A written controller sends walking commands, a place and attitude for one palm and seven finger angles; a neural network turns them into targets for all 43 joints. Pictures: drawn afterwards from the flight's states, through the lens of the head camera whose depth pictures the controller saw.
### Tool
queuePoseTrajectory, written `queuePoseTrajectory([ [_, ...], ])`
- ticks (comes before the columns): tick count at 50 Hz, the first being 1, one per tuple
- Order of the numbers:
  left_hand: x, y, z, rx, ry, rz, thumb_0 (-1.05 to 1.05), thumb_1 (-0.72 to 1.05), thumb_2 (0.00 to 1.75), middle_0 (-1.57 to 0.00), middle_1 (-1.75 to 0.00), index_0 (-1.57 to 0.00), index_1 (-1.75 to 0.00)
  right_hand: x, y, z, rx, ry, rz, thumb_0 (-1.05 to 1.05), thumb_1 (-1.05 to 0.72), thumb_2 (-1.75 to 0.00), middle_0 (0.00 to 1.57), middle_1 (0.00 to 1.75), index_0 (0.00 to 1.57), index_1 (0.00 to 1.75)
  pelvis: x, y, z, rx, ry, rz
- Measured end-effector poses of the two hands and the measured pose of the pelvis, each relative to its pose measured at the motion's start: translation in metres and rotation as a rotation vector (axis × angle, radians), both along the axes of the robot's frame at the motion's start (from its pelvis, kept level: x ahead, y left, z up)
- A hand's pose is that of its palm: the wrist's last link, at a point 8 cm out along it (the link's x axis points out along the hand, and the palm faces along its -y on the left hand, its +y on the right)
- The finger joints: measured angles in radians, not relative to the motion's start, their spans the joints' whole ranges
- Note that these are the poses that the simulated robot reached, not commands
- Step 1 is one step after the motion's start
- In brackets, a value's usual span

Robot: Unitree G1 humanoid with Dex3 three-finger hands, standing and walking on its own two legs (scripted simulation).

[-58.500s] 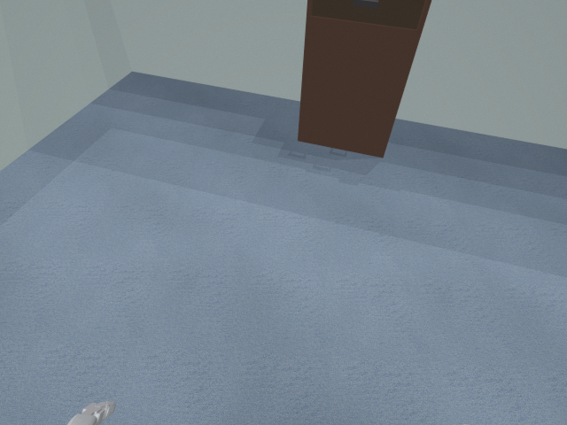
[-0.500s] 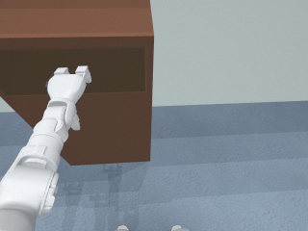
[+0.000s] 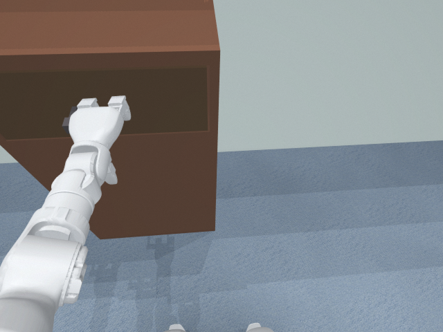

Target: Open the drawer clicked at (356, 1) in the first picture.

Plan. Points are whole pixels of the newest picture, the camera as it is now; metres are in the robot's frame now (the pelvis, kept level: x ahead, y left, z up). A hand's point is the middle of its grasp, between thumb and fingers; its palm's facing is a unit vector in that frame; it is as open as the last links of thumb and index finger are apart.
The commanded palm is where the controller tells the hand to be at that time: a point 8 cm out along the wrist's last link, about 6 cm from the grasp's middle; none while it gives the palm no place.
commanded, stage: close the thumb around the handle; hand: left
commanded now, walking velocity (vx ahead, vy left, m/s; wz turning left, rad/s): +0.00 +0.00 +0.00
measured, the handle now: (94, 117) +0.53 +0.24 +0.06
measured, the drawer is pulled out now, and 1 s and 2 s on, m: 0.00 0.01 0.13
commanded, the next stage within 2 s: pull the drawer open in 0.56 s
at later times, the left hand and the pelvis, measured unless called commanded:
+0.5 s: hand (110, 142) +0.48 +0.20 +0.03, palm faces -0.03 -0.01 -1.00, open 6.0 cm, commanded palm +0.46 +0.22 +0.09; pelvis +0.01 +0.00 +0.00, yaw +0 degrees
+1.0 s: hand (109, 148) +0.47 +0.20 +0.03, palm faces +0.00 -0.04 -1.00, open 5.4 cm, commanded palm +0.42 +0.22 +0.09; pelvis +0.03 -0.01 +0.01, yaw -1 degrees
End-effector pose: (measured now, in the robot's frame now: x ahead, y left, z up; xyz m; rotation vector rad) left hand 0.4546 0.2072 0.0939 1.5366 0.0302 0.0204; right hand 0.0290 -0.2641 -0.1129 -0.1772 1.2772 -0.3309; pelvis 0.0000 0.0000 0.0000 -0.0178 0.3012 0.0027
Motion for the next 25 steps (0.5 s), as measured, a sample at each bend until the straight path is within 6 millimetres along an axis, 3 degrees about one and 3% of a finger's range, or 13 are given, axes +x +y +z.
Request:
queuePoseTrajectory([
  [7,0.0004,0.0007,-0.0011,0.000,-0.014,-0.009,0.00,-0.15,0.45,-0.34,-1.24,-0.31,-1.25,-0.0017,-0.0039,0.0013,-0.014,0.011,0.000,0.00,-0.91,-0.90,0.20,0.30,0.20,0.30,0.0009,0.0011,-0.0010,-0.002,0.005,0.001],
  [22,0.0056,-0.0028,-0.0023,0.018,0.007,0.024,0.00,0.62,0.78,-0.40,-1.33,-0.34,-1.31,0.0018,-0.0034,-0.0003,-0.001,0.014,-0.002,0.00,-0.91,-0.90,0.20,0.30,0.20,0.30,0.0041,-0.0007,0.0001,-0.001,0.005,0.004],
  [25,0.0060,-0.0029,-0.0046,0.023,0.023,0.023,0.00,0.69,0.81,-0.40,-1.34,-0.35,-1.33,0.0027,-0.0036,-0.0007,0.001,0.013,-0.004,0.00,-0.91,-0.90,0.20,0.30,0.20,0.30,0.0055,-0.0017,0.0004,0.000,0.007,0.003],
])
